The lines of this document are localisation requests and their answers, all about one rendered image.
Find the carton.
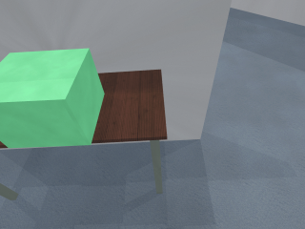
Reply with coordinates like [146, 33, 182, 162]
[0, 48, 105, 148]

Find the table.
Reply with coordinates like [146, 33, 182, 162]
[0, 69, 168, 200]

